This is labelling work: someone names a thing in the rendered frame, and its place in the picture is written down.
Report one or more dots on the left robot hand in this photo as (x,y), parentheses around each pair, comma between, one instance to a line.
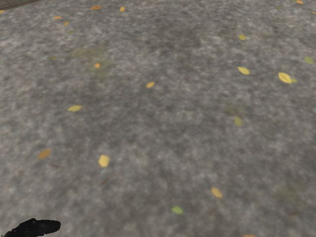
(34,228)

